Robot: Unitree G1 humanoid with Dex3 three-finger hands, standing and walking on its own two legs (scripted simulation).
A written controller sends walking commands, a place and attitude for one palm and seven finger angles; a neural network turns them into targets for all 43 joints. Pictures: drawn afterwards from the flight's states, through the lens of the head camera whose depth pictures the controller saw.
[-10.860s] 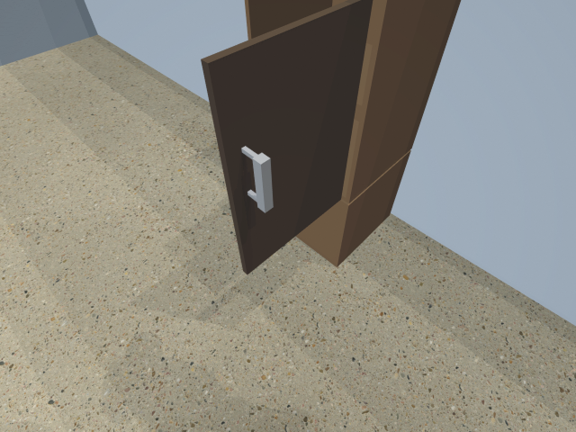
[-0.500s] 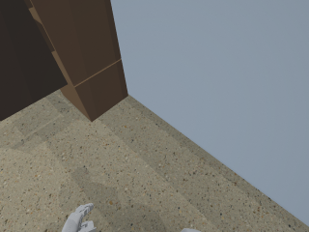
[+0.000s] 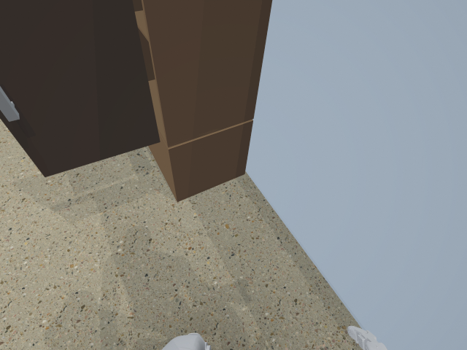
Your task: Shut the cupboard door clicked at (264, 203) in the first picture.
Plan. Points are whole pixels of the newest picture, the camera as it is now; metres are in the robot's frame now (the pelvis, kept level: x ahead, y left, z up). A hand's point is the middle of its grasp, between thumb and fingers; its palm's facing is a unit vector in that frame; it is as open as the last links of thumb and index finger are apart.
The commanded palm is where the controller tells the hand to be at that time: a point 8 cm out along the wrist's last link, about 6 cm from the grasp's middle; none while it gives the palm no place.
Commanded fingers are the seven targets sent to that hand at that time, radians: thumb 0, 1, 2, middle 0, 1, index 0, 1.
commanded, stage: turn to face it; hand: left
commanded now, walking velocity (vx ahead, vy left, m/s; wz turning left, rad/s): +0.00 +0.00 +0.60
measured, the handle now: out of the picture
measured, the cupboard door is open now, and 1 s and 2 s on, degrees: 89 89 89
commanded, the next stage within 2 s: take the last steps up to it in 0.82 s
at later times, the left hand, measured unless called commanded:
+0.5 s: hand (157, 283) +0.25 +0.17 -0.13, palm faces +0.20 -0.95 -0.26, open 7.4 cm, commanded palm none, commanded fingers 0.00 0.90 0.90 -0.20 -0.30 -0.20 -0.30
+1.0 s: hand out of the picture +0.06 +0.16 -0.17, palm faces +0.53 -0.82 -0.23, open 7.4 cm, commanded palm none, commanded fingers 0.00 0.90 0.90 -0.20 -0.30 -0.20 -0.30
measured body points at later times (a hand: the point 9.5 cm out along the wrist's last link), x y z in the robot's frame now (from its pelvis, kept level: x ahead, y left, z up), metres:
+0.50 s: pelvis +0.14 -0.05 +0.01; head +0.18 -0.05 +0.46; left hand +0.24 +0.22 -0.11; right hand +0.20 -0.30 -0.14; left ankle +0.07 +0.05 -0.69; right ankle +0.17 -0.16 -0.72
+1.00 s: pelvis +0.16 -0.03 +0.02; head +0.18 +0.02 +0.46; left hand +0.03 +0.21 -0.15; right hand +0.41 -0.16 -0.10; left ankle +0.14 +0.06 -0.72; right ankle +0.20 -0.18 -0.65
